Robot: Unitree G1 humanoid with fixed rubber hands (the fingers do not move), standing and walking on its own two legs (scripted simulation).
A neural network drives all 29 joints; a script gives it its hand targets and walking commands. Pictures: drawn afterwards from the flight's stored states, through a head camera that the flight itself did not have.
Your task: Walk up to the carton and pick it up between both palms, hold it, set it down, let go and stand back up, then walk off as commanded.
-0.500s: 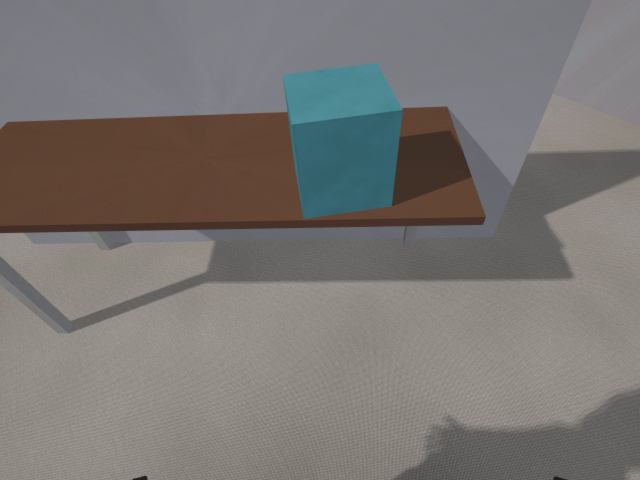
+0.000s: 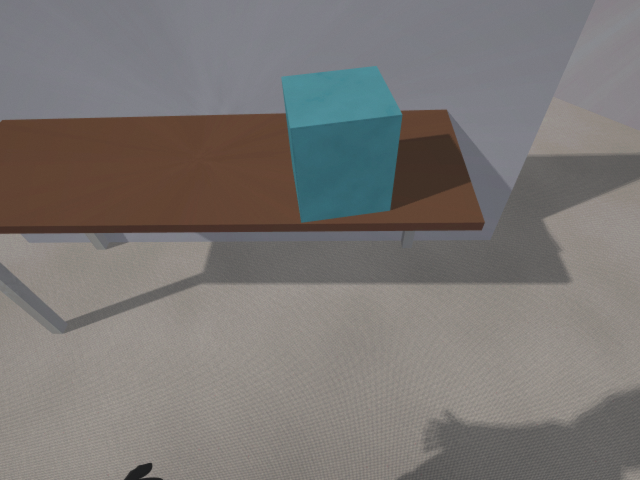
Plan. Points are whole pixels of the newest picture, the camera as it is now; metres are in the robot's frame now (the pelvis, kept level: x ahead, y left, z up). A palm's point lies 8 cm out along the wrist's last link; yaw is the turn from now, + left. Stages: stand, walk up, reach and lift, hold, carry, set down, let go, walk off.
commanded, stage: stand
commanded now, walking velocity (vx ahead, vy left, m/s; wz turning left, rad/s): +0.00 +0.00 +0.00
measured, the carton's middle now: (337, 146) +0.79 -0.02 -0.05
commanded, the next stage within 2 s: none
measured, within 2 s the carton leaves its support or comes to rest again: neither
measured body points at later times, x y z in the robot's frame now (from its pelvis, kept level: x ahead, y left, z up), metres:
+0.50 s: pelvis +0.03 +0.01 +0.00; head +0.03 +0.01 +0.45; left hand +0.11 +0.31 -0.13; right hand +0.11 -0.29 -0.13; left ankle +0.02 +0.14 -0.75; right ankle +0.00 -0.10 -0.75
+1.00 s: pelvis +0.02 +0.02 +0.00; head +0.03 +0.02 +0.45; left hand +0.11 +0.33 -0.12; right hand +0.11 -0.27 -0.13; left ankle +0.02 +0.14 -0.75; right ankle +0.00 -0.10 -0.75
